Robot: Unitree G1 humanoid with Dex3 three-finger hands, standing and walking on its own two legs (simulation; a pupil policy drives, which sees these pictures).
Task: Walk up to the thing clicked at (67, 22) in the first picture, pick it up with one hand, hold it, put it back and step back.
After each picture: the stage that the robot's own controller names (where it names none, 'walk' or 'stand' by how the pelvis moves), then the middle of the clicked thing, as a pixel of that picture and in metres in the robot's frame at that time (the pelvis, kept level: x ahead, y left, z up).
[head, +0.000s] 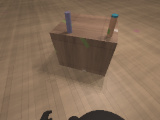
stand; (68, 23) +1.06 +0.32 +0.06
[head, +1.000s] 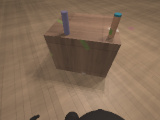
walk; (65, 23) +0.94 +0.29 +0.08
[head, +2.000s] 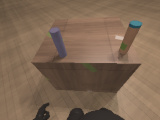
walk; (59, 44) +0.55 +0.27 +0.10
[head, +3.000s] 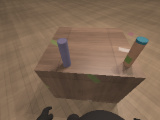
stand; (65, 54) +0.49 +0.23 +0.07
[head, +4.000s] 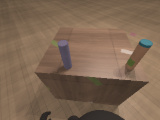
stand; (65, 56) +0.47 +0.22 +0.06
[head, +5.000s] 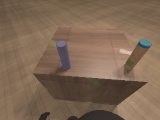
stand; (64, 56) +0.46 +0.22 +0.06
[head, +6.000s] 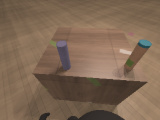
stand; (64, 56) +0.46 +0.22 +0.06
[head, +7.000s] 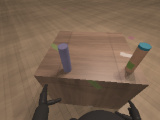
rise first; (65, 59) +0.45 +0.23 +0.06
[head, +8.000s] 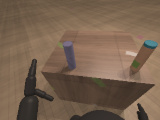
go down; (70, 56) +0.47 +0.22 +0.07
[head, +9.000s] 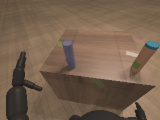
go down; (69, 56) +0.47 +0.21 +0.07
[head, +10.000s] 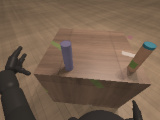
go down; (67, 57) +0.45 +0.19 +0.08
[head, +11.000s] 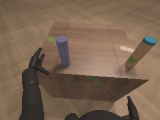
close in; (64, 53) +0.46 +0.20 +0.09
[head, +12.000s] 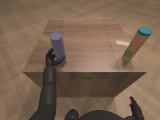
close; (59, 51) +0.46 +0.21 +0.11
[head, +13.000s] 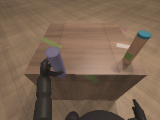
lift; (57, 65) +0.35 +0.21 +0.11
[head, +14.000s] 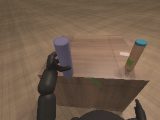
lift; (65, 60) +0.31 +0.16 +0.22
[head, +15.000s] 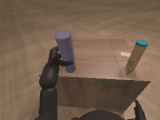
hold; (67, 55) +0.32 +0.15 +0.25
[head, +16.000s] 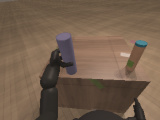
hold; (68, 56) +0.33 +0.15 +0.24
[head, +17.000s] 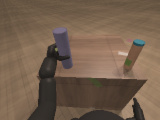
crouch; (64, 51) +0.37 +0.17 +0.24
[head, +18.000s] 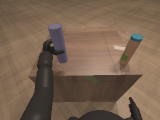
lower; (59, 46) +0.45 +0.20 +0.20
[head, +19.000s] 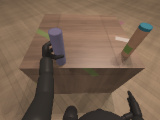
lower; (58, 49) +0.46 +0.20 +0.12
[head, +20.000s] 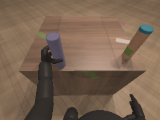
lower; (57, 53) +0.43 +0.21 +0.12
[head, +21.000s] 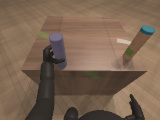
lower; (59, 53) +0.43 +0.20 +0.12
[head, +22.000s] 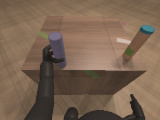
rest; (59, 52) +0.43 +0.20 +0.12
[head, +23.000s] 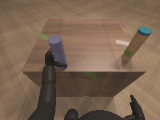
withdraw; (59, 55) +0.42 +0.20 +0.11
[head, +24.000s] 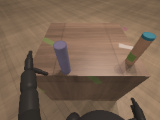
sink last; (63, 59) +0.40 +0.19 +0.10
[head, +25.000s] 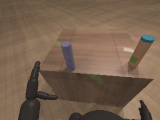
stand; (69, 57) +0.44 +0.21 +0.10
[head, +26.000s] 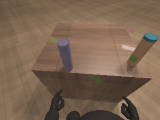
stand; (66, 57) +0.42 +0.20 +0.10
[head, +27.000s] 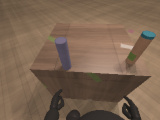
stand; (64, 55) +0.43 +0.21 +0.11
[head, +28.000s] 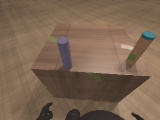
stand; (65, 55) +0.43 +0.20 +0.11
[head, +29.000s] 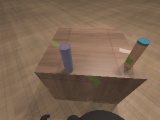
walk; (67, 59) +0.43 +0.20 +0.06
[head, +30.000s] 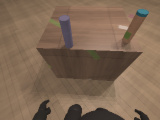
walk; (67, 34) +0.60 +0.21 +0.09
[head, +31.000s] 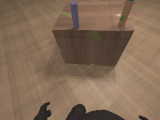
walk; (75, 16) +0.93 +0.22 +0.09
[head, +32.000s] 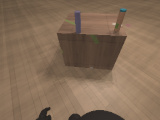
stand; (78, 22) +1.04 +0.20 +0.08
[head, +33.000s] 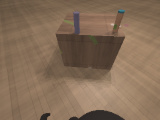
stand; (76, 23) +1.04 +0.21 +0.06
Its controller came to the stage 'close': yes
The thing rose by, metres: 0.19
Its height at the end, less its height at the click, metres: +0.00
